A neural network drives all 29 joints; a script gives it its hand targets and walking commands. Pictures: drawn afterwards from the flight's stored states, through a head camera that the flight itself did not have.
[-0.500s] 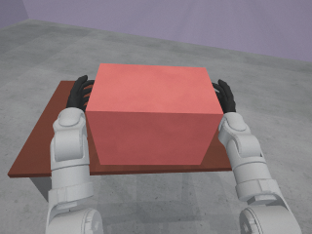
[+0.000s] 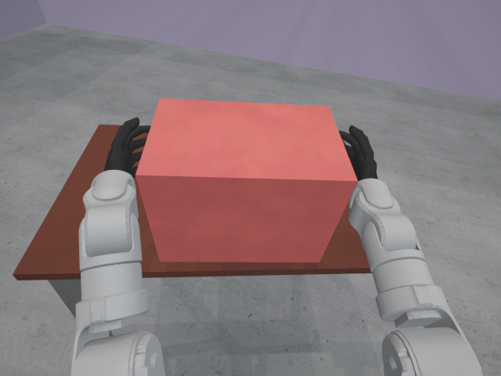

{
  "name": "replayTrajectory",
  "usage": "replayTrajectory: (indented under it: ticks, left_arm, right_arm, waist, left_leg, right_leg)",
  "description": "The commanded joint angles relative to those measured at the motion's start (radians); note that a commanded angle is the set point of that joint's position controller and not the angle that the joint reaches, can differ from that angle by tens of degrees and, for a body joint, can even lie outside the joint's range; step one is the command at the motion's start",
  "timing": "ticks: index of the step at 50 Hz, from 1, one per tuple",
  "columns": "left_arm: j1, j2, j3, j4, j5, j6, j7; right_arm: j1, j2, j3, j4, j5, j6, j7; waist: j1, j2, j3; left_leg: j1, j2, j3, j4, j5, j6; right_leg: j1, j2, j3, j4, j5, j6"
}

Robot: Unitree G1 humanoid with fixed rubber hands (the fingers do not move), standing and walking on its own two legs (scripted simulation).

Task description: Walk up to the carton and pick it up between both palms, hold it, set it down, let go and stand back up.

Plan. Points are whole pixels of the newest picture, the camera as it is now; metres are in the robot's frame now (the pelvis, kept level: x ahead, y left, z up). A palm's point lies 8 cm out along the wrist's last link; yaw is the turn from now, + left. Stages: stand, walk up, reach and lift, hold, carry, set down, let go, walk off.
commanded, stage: hold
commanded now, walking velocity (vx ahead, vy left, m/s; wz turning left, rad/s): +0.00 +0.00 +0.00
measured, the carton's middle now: (243, 184) +0.38 +0.01 +0.14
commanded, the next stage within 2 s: none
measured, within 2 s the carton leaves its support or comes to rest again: neither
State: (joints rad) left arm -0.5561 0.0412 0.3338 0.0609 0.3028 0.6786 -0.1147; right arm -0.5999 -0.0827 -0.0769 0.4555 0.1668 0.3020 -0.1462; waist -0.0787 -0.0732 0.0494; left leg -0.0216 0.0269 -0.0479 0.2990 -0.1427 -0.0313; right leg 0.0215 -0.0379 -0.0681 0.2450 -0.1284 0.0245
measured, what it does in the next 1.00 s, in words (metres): stands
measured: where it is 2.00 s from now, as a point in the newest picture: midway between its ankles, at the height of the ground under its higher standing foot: outside the picture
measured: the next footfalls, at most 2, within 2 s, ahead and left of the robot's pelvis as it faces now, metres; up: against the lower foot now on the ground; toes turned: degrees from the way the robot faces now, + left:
none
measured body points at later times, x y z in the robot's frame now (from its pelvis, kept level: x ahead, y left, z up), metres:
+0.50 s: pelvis +0.01 +0.00 +0.00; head -0.03 +0.03 +0.45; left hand +0.38 +0.19 +0.18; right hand +0.38 -0.18 +0.18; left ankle +0.03 +0.14 -0.75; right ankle +0.01 -0.14 -0.75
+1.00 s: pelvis +0.01 +0.00 +0.00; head -0.03 +0.02 +0.45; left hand +0.38 +0.19 +0.18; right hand +0.38 -0.18 +0.17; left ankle +0.03 +0.14 -0.75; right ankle +0.01 -0.14 -0.75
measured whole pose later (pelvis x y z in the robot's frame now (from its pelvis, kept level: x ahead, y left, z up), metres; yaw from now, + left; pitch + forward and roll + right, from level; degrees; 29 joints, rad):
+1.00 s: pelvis +0.01 +0.00 +0.00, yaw +0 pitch -7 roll -1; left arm -0.55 0.03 0.34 0.06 0.32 0.68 -0.12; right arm -0.61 -0.10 -0.06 0.46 0.17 0.32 -0.15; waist -0.07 -0.06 0.05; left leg -0.01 0.03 -0.04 0.28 -0.14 -0.03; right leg 0.02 -0.03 -0.06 0.24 -0.13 0.02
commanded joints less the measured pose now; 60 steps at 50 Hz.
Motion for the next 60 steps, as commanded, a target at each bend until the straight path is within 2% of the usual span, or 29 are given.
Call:
replayTrajectory:
  ticks: [1,3,5,7,13,14,15,18,19,21,22,29,30,32,33,36,38,41,42,43,47,48,50,51,52,55,56,58,60]
  left_arm:
    - [-0.473,-0.452,-0.44,-0.037,-0.138,-0.052,-0.117]
    - [-0.474,-0.423,-0.397,-0.027,-0.132,-0.051,-0.124]
    - [-0.461,-0.434,-0.399,-0.041,-0.12,-0.04,-0.134]
    - [-0.461,-0.426,-0.375,-0.049,-0.128,-0.047,-0.142]
    - [-0.504,-0.425,-0.423,-0.04,-0.154,-0.063,-0.129]
    - [-0.525,-0.433,-0.412,-0.05,-0.154,-0.065,-0.126]
    - [-0.519,-0.439,-0.433,-0.071,-0.15,-0.064,-0.128]
    - [-0.497,-0.437,-0.421,-0.066,-0.138,-0.057,-0.123]
    - [-0.483,-0.427,-0.419,-0.075,-0.133,-0.052,-0.13]
    - [-0.459,-0.408,-0.407,-0.06,-0.131,-0.04,-0.141]
    - [-0.441,-0.418,-0.405,-0.073,-0.136,-0.044,-0.145]
    - [-0.459,-0.44,-0.476,-0.153,-0.188,-0.055,-0.142]
    - [-0.448,-0.437,-0.493,-0.181,-0.179,-0.054,-0.141]
    - [-0.497,-0.413,-0.464,-0.175,-0.163,-0.058,-0.131]
    - [-0.478,-0.433,-0.495,-0.162,-0.175,-0.048,-0.128]
    - [-0.49,-0.418,-0.439,-0.101,-0.149,-0.042,-0.13]
    - [-0.476,-0.411,-0.432,-0.093,-0.145,-0.039,-0.123]
    - [-0.445,-0.42,-0.393,-0.017,-0.113,-0.026,-0.134]
    - [-0.474,-0.438,-0.412,-0.062,-0.13,-0.034,-0.14]
    - [-0.456,-0.435,-0.418,-0.062,-0.14,-0.035,-0.136]
    - [-0.46,-0.402,-0.393,-0.056,-0.129,-0.04,-0.137]
    - [-0.488,-0.403,-0.397,-0.079,-0.131,-0.042,-0.138]
    - [-0.483,-0.405,-0.41,-0.078,-0.148,-0.052,-0.139]
    - [-0.536,-0.433,-0.446,-0.129,-0.17,-0.067,-0.133]
    - [-0.539,-0.413,-0.425,-0.092,-0.169,-0.066,-0.134]
    - [-0.541,-0.438,-0.469,-0.117,-0.188,-0.077,-0.122]
    - [-0.518,-0.421,-0.432,-0.087,-0.166,-0.072,-0.12]
    - [-0.512,-0.444,-0.454,-0.058,-0.157,-0.062,-0.126]
    - [-0.458,-0.431,-0.431,-0.046,-0.146,-0.046,-0.134]
  right_arm:
    - [-0.578,0.41,0.329,-0.216,0.041,-0.045,0.14]
    - [-0.567,0.422,0.353,-0.193,0.047,-0.042,0.142]
    - [-0.557,0.405,0.34,-0.184,0.043,-0.038,0.144]
    - [-0.602,0.437,0.363,-0.248,0.064,-0.049,0.142]
    - [-0.637,0.452,0.364,-0.259,0.058,-0.06,0.132]
    - [-0.663,0.454,0.368,-0.296,0.063,-0.065,0.132]
    - [-0.623,0.453,0.357,-0.269,0.049,-0.061,0.131]
    - [-0.594,0.445,0.368,-0.228,0.059,-0.048,0.135]
    - [-0.568,0.436,0.358,-0.208,0.06,-0.039,0.134]
    - [-0.566,0.421,0.373,-0.218,0.074,-0.035,0.128]
    - [-0.556,0.439,0.382,-0.244,0.065,-0.045,0.123]
    - [-0.577,0.459,0.427,-0.388,0.11,-0.046,0.095]
    - [-0.534,0.439,0.411,-0.381,0.099,-0.042,0.099]
    - [-0.538,0.434,0.425,-0.301,0.096,-0.029,0.11]
    - [-0.548,0.425,0.415,-0.327,0.094,-0.031,0.116]
    - [-0.578,0.427,0.386,-0.277,0.076,-0.026,0.126]
    - [-0.616,0.426,0.396,-0.319,0.086,-0.033,0.129]
    - [-0.589,0.408,0.351,-0.241,0.055,-0.027,0.13]
    - [-0.597,0.431,0.356,-0.269,0.056,-0.034,0.132]
    - [-0.561,0.415,0.365,-0.241,0.064,-0.033,0.132]
    - [-0.594,0.442,0.39,-0.258,0.077,-0.032,0.13]
    - [-0.572,0.44,0.392,-0.222,0.07,-0.023,0.13]
    - [-0.6,0.455,0.406,-0.254,0.076,-0.037,0.123]
    - [-0.584,0.458,0.381,-0.26,0.063,-0.045,0.127]
    - [-0.618,0.467,0.385,-0.266,0.065,-0.045,0.123]
    - [-0.642,0.464,0.406,-0.333,0.082,-0.062,0.12]
    - [-0.626,0.464,0.409,-0.293,0.071,-0.053,0.119]
    - [-0.599,0.444,0.355,-0.231,0.053,-0.041,0.122]
    - [-0.528,0.422,0.338,-0.201,0.046,-0.025,0.127]
  waist:
    - [-0.022,0.087,-0.313]
    - [0.002,0.073,-0.308]
    - [-0.01,0.071,-0.315]
    - [0.021,0.043,-0.329]
    - [-0.004,0.06,-0.343]
    - [0.009,0.078,-0.357]
    - [-0.022,0.085,-0.336]
    - [0.001,0.097,-0.323]
    - [-0.02,0.087,-0.31]
    - [-0.008,0.086,-0.303]
    - [-0.013,0.048,-0.332]
    - [-0.025,0.082,-0.391]
    - [-0.048,0.077,-0.386]
    - [-0.017,0.094,-0.343]
    - [-0.022,0.109,-0.339]
    - [0.005,0.082,-0.267]
    - [0.02,0.079,-0.318]
    - [-0.005,0.081,-0.261]
    - [0.001,0.074,-0.321]
    - [-0.019,0.092,-0.327]
    - [0.013,0.065,-0.326]
    - [-0.007,0.049,-0.309]
    - [0.012,0.035,-0.322]
    - [-0.03,0.067,-0.365]
    - [-0.011,0.053,-0.337]
    - [-0.016,0.072,-0.413]
    - [0.0,0.058,-0.382]
    - [-0.028,0.115,-0.303]
    - [-0.036,0.097,-0.28]
  left_leg:
    - [0.006,-0.08,0.085,-0.038,0.166,-0.017]
    - [-0.006,-0.075,0.094,-0.057,0.121,-0.002]
    - [0.016,-0.074,0.095,-0.051,0.179,-0.007]
    - [-0.001,-0.078,0.095,-0.042,0.188,0.004]
    - [-0.003,-0.087,0.102,-0.031,0.158,-0.001]
    - [-0.011,-0.091,0.103,-0.038,0.143,0.004]
    - [0.007,-0.088,0.104,-0.038,0.143,-0.005]
    - [0.017,-0.083,0.097,-0.032,0.192,-0.011]
    - [0.03,-0.08,0.085,-0.031,0.201,-0.009]
    - [0.014,-0.084,0.09,-0.032,0.207,-0.01]
    - [0.015,-0.089,0.098,-0.028,0.229,-0.005]
    - [0.036,-0.085,0.087,-0.004,0.315,-0.022]
    - [0.05,-0.084,0.078,-0.004,0.305,-0.021]
    - [0.068,-0.075,0.09,-0.017,0.293,-0.021]
    - [0.062,-0.072,0.082,-0.013,0.315,-0.036]
    - [-0.018,-0.07,0.087,-0.048,0.155,-0.016]
    - [-0.005,-0.076,0.098,-0.051,0.146,-0.002]
    - [-0.004,-0.076,0.1,-0.061,0.101,0.0]
    - [-0.001,-0.077,0.101,-0.055,0.138,-0.007]
    - [0.022,-0.077,0.097,-0.049,0.18,-0.007]
    - [0.013,-0.085,0.096,-0.036,0.195,0.005]
    - [0.015,-0.085,0.097,-0.041,0.186,0.006]
    - [0.022,-0.084,0.093,-0.037,0.198,0.015]
    - [0.039,-0.087,0.101,-0.027,0.218,-0.002]
    - [0.019,-0.084,0.097,-0.03,0.192,0.0]
    - [0.041,-0.09,0.101,-0.012,0.234,-0.005]
    - [0.014,-0.088,0.095,-0.023,0.197,0.0]
    - [0.006,-0.078,0.089,-0.043,0.152,-0.015]
    - [0.013,-0.077,0.088,-0.049,0.18,-0.015]
  right_leg:
    - [0.113,0.09,-0.03,-0.012,0.078,-0.011]
    - [0.113,0.086,-0.034,-0.008,0.066,-0.016]
    - [0.132,0.087,-0.027,-0.008,0.096,-0.008]
    - [0.134,0.089,-0.025,-0.003,0.124,-0.003]
    - [0.121,0.079,-0.024,-0.004,0.125,0.0]
    - [0.114,0.079,-0.026,-0.005,0.106,-0.006]
    - [0.112,0.082,-0.037,-0.005,0.109,0.001]
    - [0.129,0.081,-0.023,-0.002,0.119,-0.009]
    - [0.129,0.086,-0.032,-0.002,0.124,-0.005]
    - [0.139,0.081,-0.02,0.003,0.154,0.0]
    - [0.158,0.08,-0.024,0.002,0.204,0.008]
    - [0.181,0.092,-0.023,0.018,0.323,0.001]
    - [0.18,0.091,-0.028,0.008,0.294,0.009]
    - [0.132,0.092,-0.034,0.004,0.214,0.004]
    - [0.111,0.099,-0.036,0.006,0.199,-0.006]
    - [0.121,0.086,-0.022,-0.01,0.087,-0.018]
    - [0.124,0.08,-0.026,-0.009,0.099,-0.007]
    - [0.105,0.077,-0.027,-0.025,0.063,-0.014]
    - [0.137,0.081,-0.028,-0.012,0.093,-0.012]
    - [0.131,0.081,-0.028,-0.007,0.128,-0.011]
    - [0.156,0.076,-0.015,-0.001,0.185,0.003]
    - [0.161,0.079,-0.027,-0.002,0.17,0.006]
    - [0.144,0.079,-0.021,0.0,0.179,0.009]
    - [0.137,0.078,-0.032,0.011,0.201,0.008]
    - [0.137,0.076,-0.025,0.006,0.178,0.008]
    - [0.134,0.079,-0.035,0.012,0.207,0.01]
    - [0.139,0.079,-0.028,0.002,0.182,0.007]
    - [0.104,0.083,-0.025,-0.005,0.096,-0.013]
    - [0.108,0.083,-0.036,-0.011,0.13,-0.011]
